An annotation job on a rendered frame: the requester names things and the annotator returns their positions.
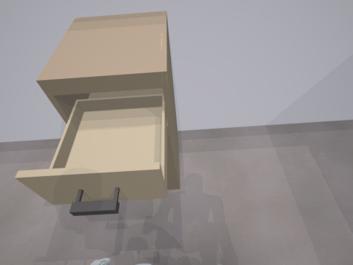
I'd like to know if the handle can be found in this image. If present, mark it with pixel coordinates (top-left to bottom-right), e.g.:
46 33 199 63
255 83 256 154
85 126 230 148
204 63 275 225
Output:
69 187 120 216

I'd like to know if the cabinet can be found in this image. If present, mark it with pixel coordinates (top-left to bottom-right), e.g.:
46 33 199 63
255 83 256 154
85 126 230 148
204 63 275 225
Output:
36 11 180 190

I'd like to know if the drawer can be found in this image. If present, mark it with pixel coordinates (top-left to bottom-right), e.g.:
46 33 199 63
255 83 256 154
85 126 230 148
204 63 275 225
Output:
15 94 167 205

